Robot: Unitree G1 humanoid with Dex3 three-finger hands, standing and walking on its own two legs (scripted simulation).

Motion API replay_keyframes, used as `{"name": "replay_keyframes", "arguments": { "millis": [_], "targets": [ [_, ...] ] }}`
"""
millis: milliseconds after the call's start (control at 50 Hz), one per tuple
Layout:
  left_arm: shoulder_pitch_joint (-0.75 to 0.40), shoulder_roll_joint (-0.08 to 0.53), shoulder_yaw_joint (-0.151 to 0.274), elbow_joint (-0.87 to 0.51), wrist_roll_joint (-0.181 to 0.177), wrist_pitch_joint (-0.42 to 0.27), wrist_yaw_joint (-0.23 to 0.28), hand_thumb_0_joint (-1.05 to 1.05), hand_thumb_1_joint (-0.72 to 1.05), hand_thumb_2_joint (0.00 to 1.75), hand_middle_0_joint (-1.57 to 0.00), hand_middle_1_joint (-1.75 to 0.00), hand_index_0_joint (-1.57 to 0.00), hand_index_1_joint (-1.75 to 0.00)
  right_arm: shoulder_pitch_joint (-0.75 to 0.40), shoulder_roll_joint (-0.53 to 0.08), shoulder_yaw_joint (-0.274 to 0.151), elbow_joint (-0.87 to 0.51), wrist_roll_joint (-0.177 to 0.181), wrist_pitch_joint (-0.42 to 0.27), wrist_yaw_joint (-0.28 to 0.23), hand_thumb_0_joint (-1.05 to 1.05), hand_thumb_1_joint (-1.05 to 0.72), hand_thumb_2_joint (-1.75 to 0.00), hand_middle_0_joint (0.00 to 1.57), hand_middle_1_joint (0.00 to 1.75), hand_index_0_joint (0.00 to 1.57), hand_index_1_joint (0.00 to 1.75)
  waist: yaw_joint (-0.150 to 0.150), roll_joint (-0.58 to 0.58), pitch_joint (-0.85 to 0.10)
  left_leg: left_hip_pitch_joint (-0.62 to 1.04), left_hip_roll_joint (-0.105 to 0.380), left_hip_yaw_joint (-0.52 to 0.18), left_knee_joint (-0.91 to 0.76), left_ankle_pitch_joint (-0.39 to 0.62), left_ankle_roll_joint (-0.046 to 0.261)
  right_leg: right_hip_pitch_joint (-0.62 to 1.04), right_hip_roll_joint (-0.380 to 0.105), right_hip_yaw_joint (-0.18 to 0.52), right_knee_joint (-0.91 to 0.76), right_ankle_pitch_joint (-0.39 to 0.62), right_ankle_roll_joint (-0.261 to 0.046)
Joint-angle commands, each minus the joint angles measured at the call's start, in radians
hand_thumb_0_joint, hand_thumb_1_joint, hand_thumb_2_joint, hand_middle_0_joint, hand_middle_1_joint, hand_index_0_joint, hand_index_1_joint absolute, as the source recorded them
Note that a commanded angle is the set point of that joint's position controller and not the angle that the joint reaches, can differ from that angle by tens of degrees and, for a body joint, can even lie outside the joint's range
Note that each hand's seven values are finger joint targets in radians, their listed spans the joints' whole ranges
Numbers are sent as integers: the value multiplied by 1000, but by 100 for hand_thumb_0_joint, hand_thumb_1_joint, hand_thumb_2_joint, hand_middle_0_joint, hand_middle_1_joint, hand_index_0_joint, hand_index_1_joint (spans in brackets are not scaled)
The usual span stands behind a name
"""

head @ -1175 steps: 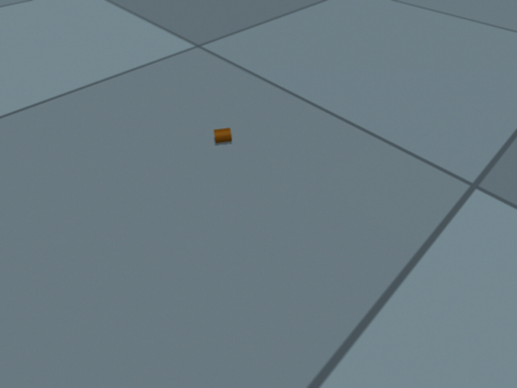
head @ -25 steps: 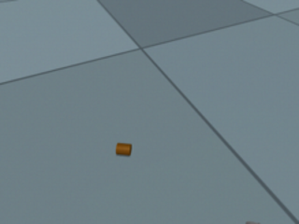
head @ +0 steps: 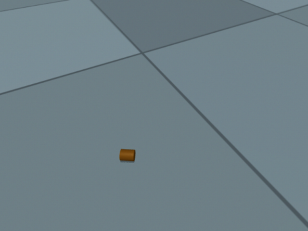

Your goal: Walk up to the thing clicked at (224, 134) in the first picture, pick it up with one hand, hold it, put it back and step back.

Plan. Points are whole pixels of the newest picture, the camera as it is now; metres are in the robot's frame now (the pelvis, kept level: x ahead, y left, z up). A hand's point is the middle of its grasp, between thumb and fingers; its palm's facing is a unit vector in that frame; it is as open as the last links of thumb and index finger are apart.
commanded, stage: stand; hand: left
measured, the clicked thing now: (127, 155) +0.74 +0.23 -0.74
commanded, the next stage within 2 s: walk up in 0.60 s
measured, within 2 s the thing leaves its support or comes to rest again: neither
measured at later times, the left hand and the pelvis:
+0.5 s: hand out of the picture +0.05 +0.25 -0.16, palm faces -0.03 -0.94 -0.35, open 7.3 cm; pelvis -0.01 -0.01 +0.00, yaw -1 degrees
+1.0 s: hand out of the picture +0.09 +0.33 -0.17, palm faces -0.03 -0.93 -0.36, open 7.3 cm; pelvis +0.07 +0.04 -0.01, yaw -1 degrees
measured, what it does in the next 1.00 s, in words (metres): lifts its left foot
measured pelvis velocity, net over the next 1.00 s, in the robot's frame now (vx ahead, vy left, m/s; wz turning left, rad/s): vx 0.07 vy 0.04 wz -0.01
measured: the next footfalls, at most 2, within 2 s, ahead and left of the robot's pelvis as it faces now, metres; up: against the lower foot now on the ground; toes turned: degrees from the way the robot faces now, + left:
right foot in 1.30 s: +0.32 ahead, -0.11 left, +0.00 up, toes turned -4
left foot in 1.66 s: +0.41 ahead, +0.16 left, +0.00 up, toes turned +1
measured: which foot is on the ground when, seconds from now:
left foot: down 0.00-1.00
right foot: down 0.00-0.88, up 0.90-1.00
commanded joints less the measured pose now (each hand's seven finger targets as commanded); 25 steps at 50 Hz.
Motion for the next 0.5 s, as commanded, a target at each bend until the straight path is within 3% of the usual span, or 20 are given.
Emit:
{"name": "replay_keyframes", "arguments": {
  "millis": [0, 120, 160, 300, 480],
  "targets": [
    [-43, 218, 40, -55, -2, -22, 8, 0, 90, 90, -20, -30, -20, -30, -34, -212, -39, -56, -3, -25, -14, 0, -90, -90, 20, 30, 20, 30, -5, -16, -84, 5, 108, -79, -58, 109, 29, -15, -101, 76, -61, 67, -40],
    [-33, 228, 42, -54, -1, -24, 4, 0, 90, 90, -20, -30, -20, -30, -19, -216, -38, -45, -4, -27, -12, 0, -90, -90, 20, 30, 20, 30, -8, -10, -71, 4, 107, -80, -71, 51, 29, -45, -99, 86, -69, 34, -43],
    [-27, 227, 40, -56, -2, -24, 4, 0, 90, 90, -20, -30, -20, -30, -18, -213, -37, -45, -5, -27, -11, 0, -90, -90, 20, 30, 20, 30, -4, -13, -86, 8, 109, -79, -63, 78, 30, -38, -101, 87, -66, 53, -44],
    [-15, 231, 40, -55, 2, -20, 3, 0, 90, 90, -20, -30, -20, -30, 4, -225, -40, -37, -5, -22, -11, 0, -90, -90, 20, 30, 20, 30, -9, -17, -49, -19, 104, -85, -71, -37, 30, -86, -91, 96, -87, -62, -46],
    [3, 227, 34, -61, -4, -23, 3, 0, 90, 90, -20, -30, -20, -30, 25, -221, -31, -30, -4, -26, -12, 0, -90, -90, 20, 30, 20, 30, -10, -7, -73, -10, 109, -78, -59, 61, 29, -58, -94, 98, -64, 57, -46]
  ]
}}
